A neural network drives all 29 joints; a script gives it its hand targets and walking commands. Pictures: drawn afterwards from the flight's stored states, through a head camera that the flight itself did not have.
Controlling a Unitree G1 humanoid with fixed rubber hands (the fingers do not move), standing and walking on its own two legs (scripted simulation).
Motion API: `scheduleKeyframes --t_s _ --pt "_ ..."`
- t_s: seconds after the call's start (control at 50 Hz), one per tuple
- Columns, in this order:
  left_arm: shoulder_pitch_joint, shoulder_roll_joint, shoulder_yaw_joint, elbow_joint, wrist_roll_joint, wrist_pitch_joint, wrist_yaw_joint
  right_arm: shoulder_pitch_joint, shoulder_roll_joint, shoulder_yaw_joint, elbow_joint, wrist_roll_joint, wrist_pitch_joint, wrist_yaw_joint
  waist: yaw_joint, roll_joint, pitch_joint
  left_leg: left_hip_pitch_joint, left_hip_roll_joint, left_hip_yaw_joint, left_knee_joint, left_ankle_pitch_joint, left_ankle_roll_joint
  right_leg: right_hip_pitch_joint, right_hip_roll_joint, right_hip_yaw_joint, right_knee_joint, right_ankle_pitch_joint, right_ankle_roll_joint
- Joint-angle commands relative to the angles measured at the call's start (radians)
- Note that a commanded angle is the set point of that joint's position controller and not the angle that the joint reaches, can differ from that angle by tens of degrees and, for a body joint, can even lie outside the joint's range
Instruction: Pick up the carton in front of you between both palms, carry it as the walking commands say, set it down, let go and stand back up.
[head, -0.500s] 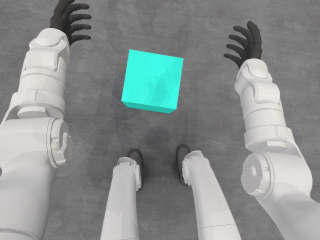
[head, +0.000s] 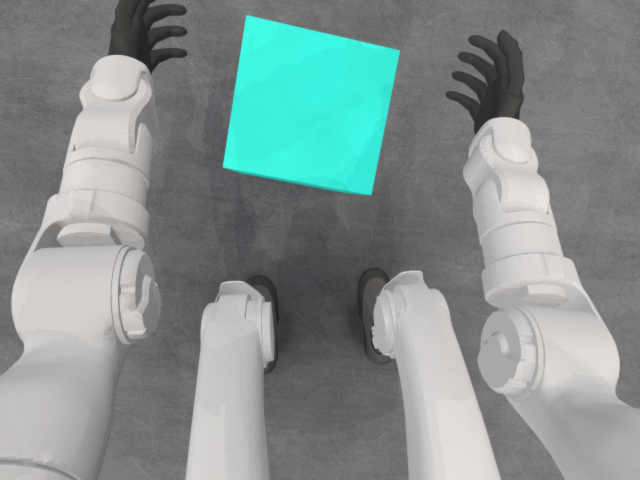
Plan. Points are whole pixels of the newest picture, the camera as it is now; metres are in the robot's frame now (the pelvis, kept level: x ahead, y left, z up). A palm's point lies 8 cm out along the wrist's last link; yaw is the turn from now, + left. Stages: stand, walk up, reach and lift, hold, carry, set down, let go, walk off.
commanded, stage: reach and lift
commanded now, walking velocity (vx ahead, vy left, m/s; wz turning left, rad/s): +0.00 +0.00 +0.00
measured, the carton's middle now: (307, 123) +0.50 +0.02 -0.41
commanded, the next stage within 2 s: none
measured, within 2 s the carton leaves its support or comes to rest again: leaves its support in 1.28 s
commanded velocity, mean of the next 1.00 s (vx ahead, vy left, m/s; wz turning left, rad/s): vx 0.00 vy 0.00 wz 0.00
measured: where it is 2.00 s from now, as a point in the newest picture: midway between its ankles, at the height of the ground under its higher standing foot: (321, 336)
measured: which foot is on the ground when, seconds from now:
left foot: down 0.00-1.00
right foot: down 0.00-1.00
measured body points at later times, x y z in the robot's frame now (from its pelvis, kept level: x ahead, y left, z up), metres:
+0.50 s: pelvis -0.05 +0.00 -0.15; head +0.34 +0.03 +0.07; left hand +0.54 +0.20 -0.35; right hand +0.50 -0.17 -0.34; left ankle +0.07 +0.11 -0.50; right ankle +0.08 -0.14 -0.50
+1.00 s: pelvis -0.04 -0.01 -0.16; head +0.33 +0.03 +0.09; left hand +0.54 +0.17 -0.34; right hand +0.50 -0.15 -0.33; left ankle +0.07 +0.11 -0.50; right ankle +0.08 -0.14 -0.50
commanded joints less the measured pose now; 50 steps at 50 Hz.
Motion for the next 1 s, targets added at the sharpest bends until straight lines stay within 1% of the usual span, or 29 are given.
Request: scheduleKeyframes --t_s 0.0,0.08,0.12,0.16,0.2,0.26,0.32,0.38,0.44,0.46,0.5,0.52,0.54,0.56,0.62,0.64,0.68,0.8,0.86,0.94,0.98 --pt "-0.32 0.163 -0.073 -0.121 -0.086 -0.023 0.015 -0.193 -0.13 0.069 -0.105 0.072 -0.012 -0.032 -0.025 0.148 -1.145 0.748 -0.037 0.01 0.057 0.558 -0.026 0.41 0.068 -0.086 0.056 0.463 0.04" --pt "-0.43 0.224 -0.134 -0.12 -0.154 -0.005 0.019 -0.299 -0.167 0.121 -0.115 0.144 0.015 -0.06 -0.026 0.16 -1.158 0.683 -0.027 0.031 0.137 0.383 -0.023 0.423 0.057 -0.096 0.142 0.351 0.032" --pt "-0.482 0.247 -0.155 -0.087 -0.175 0.007 0.02 -0.355 -0.178 0.133 -0.099 0.168 0.032 -0.07 -0.025 0.159 -1.12 0.633 -0.017 0.038 0.161 0.278 -0.021 0.415 0.047 -0.098 0.173 0.28 0.03" --pt "-0.529 0.258 -0.176 -0.036 -0.188 0.017 0.018 -0.408 -0.187 0.136 -0.063 0.178 0.043 -0.074 -0.025 0.153 -1.05 0.577 -0.005 0.037 0.178 0.178 -0.017 0.391 0.036 -0.097 0.201 0.21 0.03" --pt "-0.564 0.26 -0.192 0.022 -0.196 0.02 0.014 -0.455 -0.192 0.134 -0.015 0.178 0.047 -0.072 -0.028 0.141 -0.972 0.519 0.005 0.03 0.198 0.104 -0.014 0.363 0.028 -0.094 0.229 0.157 0.03" --pt "-0.596 0.259 -0.208 0.1 -0.2 0.014 0.007 -0.514 -0.2 0.123 0.06 0.164 0.039 -0.063 -0.033 0.122 -0.869 0.446 0.016 0.016 0.238 0.054 -0.012 0.331 0.021 -0.09 0.277 0.119 0.03" --pt "-0.623 0.262 -0.22 0.149 -0.202 0.001 0.004 -0.555 -0.207 0.113 0.127 0.151 0.024 -0.052 -0.032 0.111 -0.795 0.405 0.022 0.002 0.281 0.057 -0.012 0.304 0.02 -0.085 0.326 0.12 0.029" --pt "-0.651 0.27 -0.237 0.163 -0.211 -0.016 0.008 -0.586 -0.22 0.112 0.172 0.151 0.003 -0.044 -0.032 0.11 -0.767 0.401 0.028 -0.009 0.325 0.096 -0.015 0.29 0.019 -0.081 0.375 0.155 0.029" --pt "-0.687 0.284 -0.262 0.134 -0.233 -0.034 0.02 -0.613 -0.239 0.131 0.176 0.177 -0.021 -0.046 -0.03 0.12 -0.829 0.456 0.029 -0.009 0.371 0.175 -0.019 0.314 0.021 -0.084 0.418 0.225 0.028" --pt "-0.696 0.285 -0.275 0.116 -0.241 -0.04 0.026 -0.609 -0.229 0.151 0.18 0.202 -0.03 -0.046 -0.022 0.126 -0.861 0.485 0.028 -0.005 0.383 0.208 -0.02 0.327 0.024 -0.086 0.43 0.254 0.028" --pt "-0.697 0.266 -0.307 0.094 -0.259 -0.049 0.034 -0.579 -0.217 0.18 0.227 0.241 -0.038 -0.042 -0.016 0.15 -0.898 0.537 0.028 -0.004 0.408 0.273 -0.02 0.305 0.028 -0.09 0.454 0.292 0.025" --pt "-0.694 0.256 -0.309 0.075 -0.264 -0.051 0.037 -0.566 -0.218 0.186 0.237 0.247 -0.042 -0.04 -0.015 0.153 -0.901 0.54 0.024 -0.003 0.416 0.291 -0.022 0.297 0.03 -0.091 0.461 0.3 0.024" --pt "-0.686 0.246 -0.312 0.056 -0.268 -0.052 0.039 -0.56 -0.215 0.186 0.225 0.251 -0.045 -0.04 -0.022 0.15 -0.897 0.553 0.023 -0.01 0.421 0.306 -0.02 0.27 0.034 -0.095 0.465 0.304 0.025" --pt "-0.675 0.234 -0.313 0.045 -0.268 -0.053 0.042 -0.549 -0.211 0.19 0.22 0.254 -0.049 -0.039 -0.021 0.156 -0.902 0.574 0.021 -0.011 0.429 0.335 -0.021 0.256 0.037 -0.096 0.468 0.318 0.025" --pt "-0.618 0.218 -0.296 0.031 -0.258 -0.054 0.052 -0.511 -0.205 0.202 0.204 0.267 -0.057 -0.039 -0.006 0.162 -0.931 0.615 0.015 -0.008 0.441 0.387 -0.021 0.24 0.046 -0.099 0.473 0.338 0.024" --pt "-0.602 0.217 -0.286 0.042 -0.25 -0.052 0.055 -0.507 -0.204 0.205 0.205 0.27 -0.057 -0.04 0.001 0.159 -0.917 0.603 0.014 -0.006 0.439 0.376 -0.021 0.231 0.048 -0.098 0.471 0.327 0.025" --pt "-0.573 0.202 -0.273 0.081 -0.234 -0.047 0.058 -0.501 -0.204 0.201 0.225 0.262 -0.055 -0.039 0.004 0.146 -0.841 0.537 0.014 -0.005 0.428 0.322 -0.023 0.202 0.047 -0.093 0.465 0.288 0.028" --pt "-0.577 0.173 -0.264 0.135 -0.225 -0.048 0.046 -0.52 -0.202 0.172 0.236 0.217 -0.057 -0.041 -0.018 0.107 -0.717 0.39 0.011 -0.006 0.404 0.196 -0.019 0.212 0.045 -0.077 0.441 0.229 0.028" --pt "-0.604 0.154 -0.283 0.144 -0.234 -0.049 0.04 -0.549 -0.181 0.179 0.234 0.215 -0.057 -0.04 -0.02 0.099 -0.702 0.361 0.01 -0.004 0.392 0.159 -0.015 0.235 0.045 -0.074 0.434 0.215 0.028" --pt "-0.663 0.065 -0.32 0.149 -0.238 -0.052 0.033 -0.608 -0.087 0.213 0.224 0.223 -0.057 -0.034 -0.007 0.097 -0.706 0.361 0.0 -0.001 0.379 0.137 -0.007 0.273 0.06 -0.074 0.433 0.211 0.024" --pt "-0.686 -0.027 -0.33 0.159 -0.234 -0.049 0.022 -0.626 -0.024 0.208 0.235 0.202 -0.055 -0.027 -0.024 0.097 -0.697 0.359 -0.01 -0.003 0.375 0.127 -0.007 0.286 0.071 -0.078 0.431 0.209 0.02"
